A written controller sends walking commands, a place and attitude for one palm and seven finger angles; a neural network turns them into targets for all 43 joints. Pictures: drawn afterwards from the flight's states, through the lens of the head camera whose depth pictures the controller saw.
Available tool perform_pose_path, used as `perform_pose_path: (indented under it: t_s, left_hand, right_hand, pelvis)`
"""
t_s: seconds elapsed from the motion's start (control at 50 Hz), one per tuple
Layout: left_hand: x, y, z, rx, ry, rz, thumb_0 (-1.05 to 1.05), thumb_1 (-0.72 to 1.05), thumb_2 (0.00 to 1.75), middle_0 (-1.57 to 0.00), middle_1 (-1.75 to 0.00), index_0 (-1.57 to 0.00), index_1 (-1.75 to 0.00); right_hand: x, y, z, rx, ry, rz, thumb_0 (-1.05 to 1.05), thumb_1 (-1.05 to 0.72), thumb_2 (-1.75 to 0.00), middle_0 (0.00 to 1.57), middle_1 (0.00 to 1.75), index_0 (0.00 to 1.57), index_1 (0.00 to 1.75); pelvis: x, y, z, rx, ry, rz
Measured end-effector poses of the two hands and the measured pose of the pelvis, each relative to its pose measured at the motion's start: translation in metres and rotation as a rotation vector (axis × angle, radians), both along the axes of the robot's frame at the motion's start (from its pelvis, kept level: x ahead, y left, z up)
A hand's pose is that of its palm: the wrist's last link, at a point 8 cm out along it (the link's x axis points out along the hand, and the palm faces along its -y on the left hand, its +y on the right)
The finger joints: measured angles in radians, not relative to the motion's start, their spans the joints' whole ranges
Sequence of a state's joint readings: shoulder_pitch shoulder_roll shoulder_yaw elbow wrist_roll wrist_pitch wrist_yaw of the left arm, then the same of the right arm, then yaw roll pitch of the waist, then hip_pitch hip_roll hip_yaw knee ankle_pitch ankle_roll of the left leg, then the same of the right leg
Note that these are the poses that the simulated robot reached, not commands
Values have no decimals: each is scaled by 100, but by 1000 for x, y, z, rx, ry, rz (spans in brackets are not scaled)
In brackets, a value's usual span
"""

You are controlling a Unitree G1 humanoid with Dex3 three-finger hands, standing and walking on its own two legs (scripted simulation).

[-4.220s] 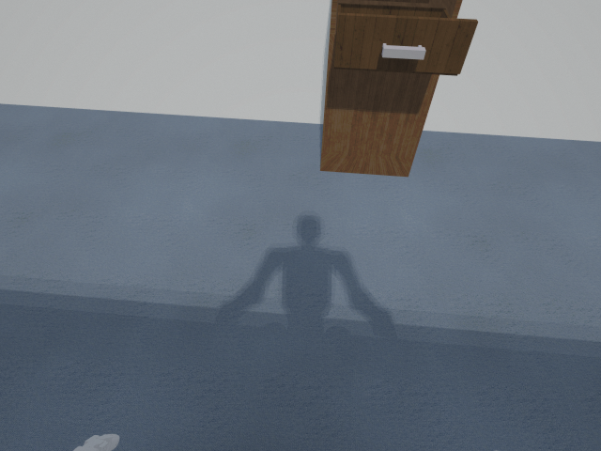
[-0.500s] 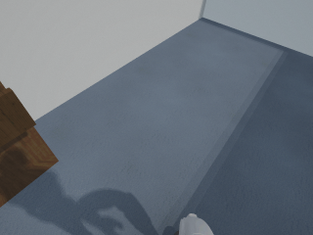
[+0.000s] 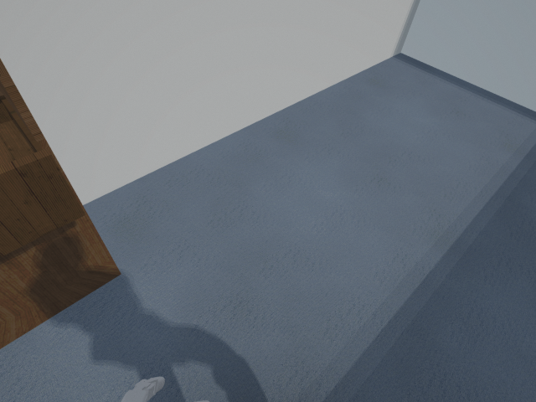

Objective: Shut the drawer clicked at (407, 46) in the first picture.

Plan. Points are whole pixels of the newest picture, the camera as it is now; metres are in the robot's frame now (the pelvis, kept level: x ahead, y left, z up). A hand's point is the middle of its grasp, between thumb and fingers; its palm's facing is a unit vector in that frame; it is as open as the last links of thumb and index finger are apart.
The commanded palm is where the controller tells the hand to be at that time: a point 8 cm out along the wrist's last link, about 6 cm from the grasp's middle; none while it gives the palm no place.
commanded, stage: turn to face it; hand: left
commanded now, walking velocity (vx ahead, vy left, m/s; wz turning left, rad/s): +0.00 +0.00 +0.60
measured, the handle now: out of the picture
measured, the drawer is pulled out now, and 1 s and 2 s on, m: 0.30 0.30 0.30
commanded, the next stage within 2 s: take the last steps up to it in 1.16 s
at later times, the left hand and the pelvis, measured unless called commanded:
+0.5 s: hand out of the picture +0.03 +0.22 -0.14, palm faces +0.31 -0.91 -0.29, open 7.4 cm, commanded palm none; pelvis -0.01 -0.02 +0.01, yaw +16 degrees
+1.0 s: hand out of the picture -0.15 +0.16 -0.17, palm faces +0.60 -0.76 -0.25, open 7.4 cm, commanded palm none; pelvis -0.04 -0.02 +0.00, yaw +35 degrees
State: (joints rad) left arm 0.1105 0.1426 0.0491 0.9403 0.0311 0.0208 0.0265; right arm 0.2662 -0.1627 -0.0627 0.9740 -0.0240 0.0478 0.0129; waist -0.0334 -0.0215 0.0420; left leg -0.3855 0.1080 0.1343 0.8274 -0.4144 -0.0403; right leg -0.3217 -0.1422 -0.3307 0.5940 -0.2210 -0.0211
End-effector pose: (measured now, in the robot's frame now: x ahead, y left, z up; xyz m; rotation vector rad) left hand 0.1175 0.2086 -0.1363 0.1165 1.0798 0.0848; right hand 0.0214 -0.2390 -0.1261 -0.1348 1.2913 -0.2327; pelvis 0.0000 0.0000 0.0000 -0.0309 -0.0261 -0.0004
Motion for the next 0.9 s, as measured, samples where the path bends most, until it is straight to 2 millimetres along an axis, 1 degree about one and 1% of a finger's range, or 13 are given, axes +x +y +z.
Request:
perform_pose_path:
  t_s: [0.04,0.08,0.16,0.24,0.32,0.36,0.42,0.5,0.56,0.66,0.76,0.84,0.9]
  left_hand:
    - [-16,21,-12,2,27,48,0,90,90,-20,-30,-21,-30]
    - [-34,41,-18,20,79,83,0,90,90,-20,-30,-21,-30]
    - [-68,71,-7,59,157,148,0,91,90,-20,-30,-20,-30]
    - [-95,88,8,95,196,209,1,91,90,-20,-30,-20,-30]
    - [-111,91,18,122,207,260,1,91,90,-20,-30,-20,-30]
    - [-114,87,21,130,198,280,1,91,90,-20,-30,-20,-30]
    - [-113,76,25,136,167,304,1,91,90,-20,-30,-20,-30]
    - [-110,52,31,142,103,332,1,91,90,-20,-30,-20,-30]
    - [-115,32,33,158,57,358,1,90,90,-20,-30,-20,-30]
    - [-144,2,41,139,66,429,1,90,90,-20,-30,-20,-30]
    - [-174,-17,38,109,103,498,1,90,90,-20,-30,-21,-30]
    - [-208,-23,30,81,149,563,1,90,90,-20,-30,-21,-30]
    - [-241,-24,21,59,198,616,1,90,90,-20,-30,-21,-30]
  right_hand:
    - [16,-1,1,-40,-31,45,1,-92,-90,20,30,20,30]
    - [27,0,5,-66,-50,80,1,-92,-90,20,30,20,30]
    - [41,5,20,-84,-47,135,1,-92,-90,20,30,20,30]
    - [59,10,27,-76,-52,190,1,-91,-90,20,30,20,30]
    - [76,11,26,-55,-64,242,1,-91,-90,20,30,20,30]
    - [83,10,24,-43,-69,265,1,-91,-90,21,30,20,30]
    - [93,5,18,-25,-74,298,1,-91,-90,21,30,21,30]
    - [106,-8,6,4,-80,342,1,-91,-90,21,30,21,30]
    - [119,-19,-6,25,-89,375,1,-91,-90,21,30,21,30]
    - [137,-25,0,36,-82,454,1,-91,-90,20,30,20,30]
    - [149,-20,6,31,-64,530,1,-91,-90,20,30,20,30]
    - [159,-3,8,17,-43,607,1,-91,-90,20,30,20,30]
    - [168,20,11,6,-55,672,1,-91,-90,20,30,20,30]
  pelvis:
    - [0,9,-8,-14,8,27]
    - [-2,14,-9,-12,13,46]
    - [0,19,4,-8,29,85]
    - [2,20,14,-6,35,123]
    - [2,16,18,-4,34,169]
    - [1,12,18,0,32,193]
    - [-1,2,16,6,30,231]
    - [-5,-17,11,19,28,285]
    - [-8,-33,4,30,26,330]
    - [-10,-46,13,47,8,411]
    - [-13,-52,16,61,9,485]
    - [-19,-49,16,57,19,538]
    - [-26,-43,13,48,28,567]
